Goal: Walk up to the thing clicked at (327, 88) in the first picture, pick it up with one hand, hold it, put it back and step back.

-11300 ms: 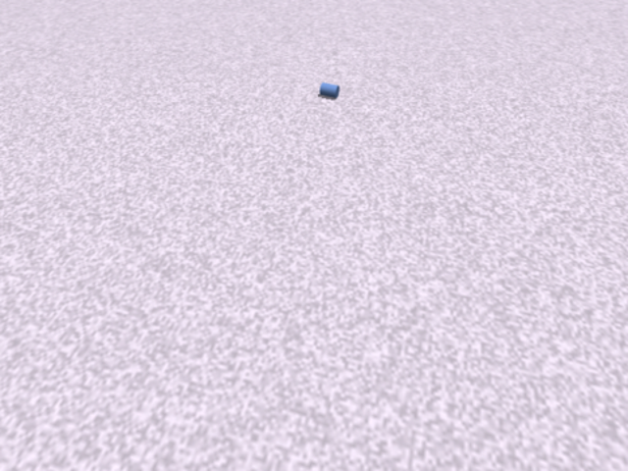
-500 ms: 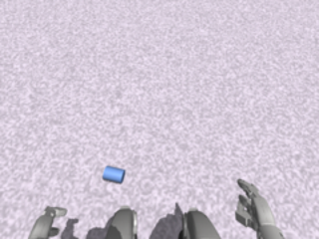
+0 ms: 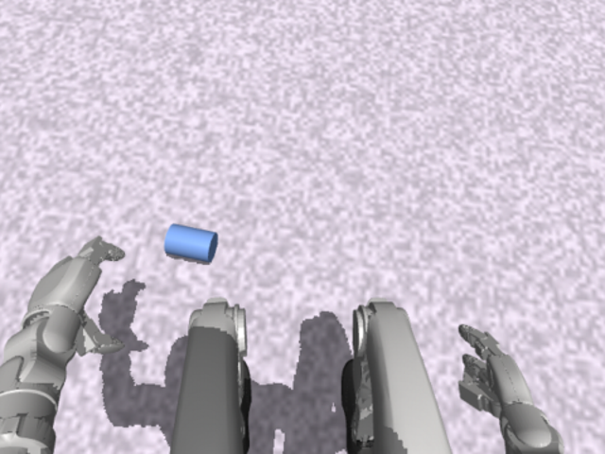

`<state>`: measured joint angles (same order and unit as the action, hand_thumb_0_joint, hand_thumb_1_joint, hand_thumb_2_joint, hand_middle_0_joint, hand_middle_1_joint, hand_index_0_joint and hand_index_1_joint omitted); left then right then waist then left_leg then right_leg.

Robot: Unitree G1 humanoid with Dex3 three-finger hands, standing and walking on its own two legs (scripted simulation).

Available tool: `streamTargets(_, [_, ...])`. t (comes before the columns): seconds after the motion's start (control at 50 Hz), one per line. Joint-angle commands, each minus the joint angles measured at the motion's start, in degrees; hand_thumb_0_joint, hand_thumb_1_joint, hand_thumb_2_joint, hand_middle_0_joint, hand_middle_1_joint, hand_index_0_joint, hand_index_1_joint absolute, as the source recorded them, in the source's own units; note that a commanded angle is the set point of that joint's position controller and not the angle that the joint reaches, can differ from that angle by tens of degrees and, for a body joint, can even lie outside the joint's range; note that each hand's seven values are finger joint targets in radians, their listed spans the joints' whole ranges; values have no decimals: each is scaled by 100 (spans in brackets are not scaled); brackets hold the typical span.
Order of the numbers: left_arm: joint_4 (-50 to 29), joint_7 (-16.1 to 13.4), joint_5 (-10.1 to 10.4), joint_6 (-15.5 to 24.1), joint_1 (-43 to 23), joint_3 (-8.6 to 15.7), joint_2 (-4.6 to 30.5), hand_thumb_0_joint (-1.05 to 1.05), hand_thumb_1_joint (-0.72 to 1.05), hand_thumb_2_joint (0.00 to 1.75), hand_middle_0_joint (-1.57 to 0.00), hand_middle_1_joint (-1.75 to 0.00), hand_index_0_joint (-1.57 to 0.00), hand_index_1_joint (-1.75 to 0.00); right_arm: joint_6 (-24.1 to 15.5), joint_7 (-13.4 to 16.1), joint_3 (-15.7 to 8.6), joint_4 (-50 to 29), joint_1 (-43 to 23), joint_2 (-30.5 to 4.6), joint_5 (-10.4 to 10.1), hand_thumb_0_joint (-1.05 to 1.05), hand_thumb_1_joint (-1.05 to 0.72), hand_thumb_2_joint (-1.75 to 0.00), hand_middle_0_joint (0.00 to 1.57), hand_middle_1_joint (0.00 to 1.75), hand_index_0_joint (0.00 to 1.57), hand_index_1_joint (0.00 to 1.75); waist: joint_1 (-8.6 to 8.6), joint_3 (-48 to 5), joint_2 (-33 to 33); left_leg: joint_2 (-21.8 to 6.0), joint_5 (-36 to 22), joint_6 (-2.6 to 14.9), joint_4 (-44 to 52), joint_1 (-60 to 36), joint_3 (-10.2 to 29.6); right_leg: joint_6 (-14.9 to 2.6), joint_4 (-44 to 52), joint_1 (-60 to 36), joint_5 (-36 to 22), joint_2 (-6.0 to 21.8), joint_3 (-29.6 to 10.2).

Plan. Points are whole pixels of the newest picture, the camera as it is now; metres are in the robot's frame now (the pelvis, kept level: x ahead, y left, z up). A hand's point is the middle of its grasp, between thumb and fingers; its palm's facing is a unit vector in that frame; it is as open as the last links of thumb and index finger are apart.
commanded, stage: rise first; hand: left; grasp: from above
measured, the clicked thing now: (191, 243) +0.47 +0.25 -0.45
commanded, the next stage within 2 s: approach in 1.44 s
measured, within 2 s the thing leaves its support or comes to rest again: neither
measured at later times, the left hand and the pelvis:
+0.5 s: hand (127, 272) +0.37 +0.31 -0.25, palm faces -0.51 -0.21 -0.83, open 14.2 cm; pelvis -0.03 +0.01 -0.11, yaw -4 degrees
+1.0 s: hand (136, 259) +0.40 +0.32 -0.29, palm faces -0.51 -0.10 -0.85, open 14.1 cm; pelvis -0.02 +0.01 -0.15, yaw -5 degrees
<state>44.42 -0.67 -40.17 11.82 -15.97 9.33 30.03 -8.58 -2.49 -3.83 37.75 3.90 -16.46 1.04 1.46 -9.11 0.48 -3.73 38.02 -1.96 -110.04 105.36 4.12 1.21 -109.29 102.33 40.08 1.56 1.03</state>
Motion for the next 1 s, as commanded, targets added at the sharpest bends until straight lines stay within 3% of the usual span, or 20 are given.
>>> streamTargets(0.0, [-363,-209,-332,344,-1153,657,2014,0,-58,102,-10,-98,-9,-99,-54,34,-408,-330,809,-1012,15,0,-95,-92,20,30,20,30,-65,-3608,193,279,-1130,363,708,-1961,-376,-208,1194,-1568,-1326,-191,100])
streamTargets(0.22, [516,-317,-1119,1040,-2647,568,2577,0,-52,104,-6,-95,-5,-95,332,-89,-267,-71,976,-1093,174,0,-86,-89,20,30,20,30,162,-3130,515,263,-133,380,95,-1039,-198,-258,352,-283,-401,-276,412])
streamTargets(0.26, [741,-411,-1281,1172,-2721,579,2709,0,-51,103,-6,-95,-6,-95,383,-122,-239,-10,967,-1124,218,0,-86,-89,20,30,20,30,131,-3041,736,254,-99,356,13,-1045,-149,-277,146,-43,-403,-277,459])
streamTargets(0.32, [934,-576,-1530,1347,-3129,510,2782,0,-52,104,-5,-93,-5,-94,445,-179,-181,52,980,-1134,296,0,-86,-90,20,30,20,30,284,-2895,770,273,17,368,-181,-779,-132,-277,-4,222,-296,-280,509])
streamTargets(0.38, [1172,-796,-1851,1445,-3339,568,2990,0,-52,104,-6,-93,-5,-93,512,-229,-156,145,1056,-1181,373,0,-87,-90,20,30,20,30,247,-3022,975,283,-92,335,-340,-843,-122,-297,-227,392,-388,-283,548])
streamTargets(0.54, [1576,-1207,-2389,1428,-3935,446,3113,0,-50,100,-5,-94,-6,-93,697,-321,-137,299,1077,-1295,533,0,-88,-90,20,30,20,30,422,-3022,1342,294,-150,296,-545,-923,10,-291,-663,951,-517,-265,704])
streamTargets(0.58, [1710,-1238,-2409,1381,-3971,319,2993,0,-50,101,-6,-93,-6,-93,723,-320,-134,312,1012,-1282,558,0,-88,-90,20,30,20,30,451,-2903,1306,300,-76,301,-615,-856,-3,-295,-658,1052,-460,-259,702])
streamTargets(0.6, [1672,-1251,-2479,1404,-4131,308,3101,0,-51,101,-6,-93,-6,-93,747,-331,-116,311,1053,-1295,571,0,-88,-90,20,30,20,30,504,-2937,1372,312,-77,307,-673,-793,-20,-296,-674,1018,-458,-267,701])
streamTargets(0.66, [1791,-1293,-2556,1391,-4069,357,3210,0,-49,100,-6,-94,-7,-93,805,-346,-97,365,1037,-1280,611,0,-87,-90,20,30,20,30,455,-3010,1343,342,-292,321,-846,-757,-73,-296,-716,952,-580,-264,668])
streamTargets(0.72, [1822,-1312,-2598,1426,-4259,263,3162,0,-50,99,-6,-93,-6,-92,858,-356,-62,376,982,-1279,649,0,-87,-90,20,30,20,30,561,-2949,1307,350,-378,336,-998,-641,-81,-278,-784,1001,-661,-265,680])
streamTargets(0.78, [1917,-1321,-2699,1479,-4158,295,3243,0,-50,100,-6,-94,-7,-93,917,-364,-42,404,992,-1283,678,0,-88,-90,20,30,20,30,519,-3029,1305,339,-565,325,-1064,-729,-62,-297,-844,989,-776,-276,672])
streamTargets(0.98, [2029,-1480,-2892,1655,-4267,363,3465,0,-52,102,-7,-92,-6,-93,1075,-398,60,425,974,-1256,766,0,-88,-90,20,30,20,30,636,-2971,1290,339,-771,359,-1352,-479,-67,-301,-958,884,-946,-319,638])
